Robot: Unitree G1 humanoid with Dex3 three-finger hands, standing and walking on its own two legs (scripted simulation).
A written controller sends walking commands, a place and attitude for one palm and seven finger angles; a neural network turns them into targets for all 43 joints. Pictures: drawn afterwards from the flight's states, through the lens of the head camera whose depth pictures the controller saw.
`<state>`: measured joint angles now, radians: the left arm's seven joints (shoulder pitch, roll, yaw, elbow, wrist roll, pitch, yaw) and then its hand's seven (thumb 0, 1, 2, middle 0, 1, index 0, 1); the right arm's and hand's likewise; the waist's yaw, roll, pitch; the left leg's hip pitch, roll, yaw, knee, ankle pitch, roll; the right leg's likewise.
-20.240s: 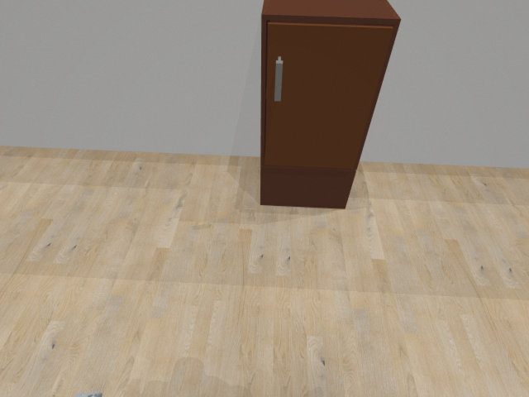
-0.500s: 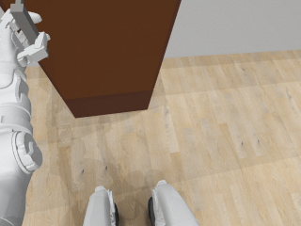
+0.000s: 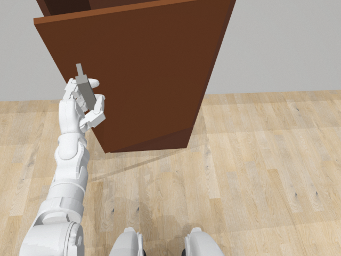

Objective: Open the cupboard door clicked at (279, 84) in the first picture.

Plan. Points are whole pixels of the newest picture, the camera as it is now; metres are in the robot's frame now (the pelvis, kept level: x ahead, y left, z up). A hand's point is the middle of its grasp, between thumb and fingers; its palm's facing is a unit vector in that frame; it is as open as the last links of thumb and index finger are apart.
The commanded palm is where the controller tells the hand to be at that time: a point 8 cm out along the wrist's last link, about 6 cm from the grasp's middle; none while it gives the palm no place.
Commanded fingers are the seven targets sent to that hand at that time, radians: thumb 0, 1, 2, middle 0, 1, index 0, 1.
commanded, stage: pull the door open along its arc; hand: left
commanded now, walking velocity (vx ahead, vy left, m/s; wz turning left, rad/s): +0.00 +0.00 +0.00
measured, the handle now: (88, 92) +0.49 +0.19 +0.04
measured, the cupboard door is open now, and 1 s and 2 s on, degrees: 15 45 48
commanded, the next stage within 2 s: open thumb and fingers to let go in 0.46 s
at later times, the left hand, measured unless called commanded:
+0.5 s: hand (151, 161) +0.31 +0.04 +0.04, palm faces +0.38 -0.93 -0.02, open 6.4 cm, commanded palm +0.26 +0.07 +0.04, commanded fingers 0.00 0.90 0.90 -0.40 -1.35 -0.40 -1.35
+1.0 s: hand (154, 159) +0.32 +0.03 +0.03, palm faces +0.43 -0.90 -0.03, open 11.1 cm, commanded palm +0.27 +0.07 +0.04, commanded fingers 0.00 -0.50 0.30 -0.29 -1.15 -0.29 -1.15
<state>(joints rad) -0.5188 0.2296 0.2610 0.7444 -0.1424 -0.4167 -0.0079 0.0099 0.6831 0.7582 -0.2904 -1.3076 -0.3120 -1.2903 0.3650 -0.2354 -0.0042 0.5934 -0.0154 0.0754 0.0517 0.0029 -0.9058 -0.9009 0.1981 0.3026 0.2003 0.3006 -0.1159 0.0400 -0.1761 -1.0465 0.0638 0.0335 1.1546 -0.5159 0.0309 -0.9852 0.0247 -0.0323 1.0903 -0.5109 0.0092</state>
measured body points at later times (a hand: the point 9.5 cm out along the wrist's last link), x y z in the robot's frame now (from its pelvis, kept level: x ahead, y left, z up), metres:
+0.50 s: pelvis +0.00 -0.04 +0.01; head +0.06 -0.04 +0.45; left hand +0.29 +0.08 +0.05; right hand +0.18 -0.23 -0.10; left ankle +0.01 +0.10 -0.65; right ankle +0.00 -0.13 -0.65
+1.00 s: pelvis -0.01 -0.06 +0.00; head +0.07 -0.08 +0.45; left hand +0.29 +0.08 +0.04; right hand +0.16 -0.28 -0.12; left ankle +0.01 +0.10 -0.65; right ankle +0.00 -0.13 -0.65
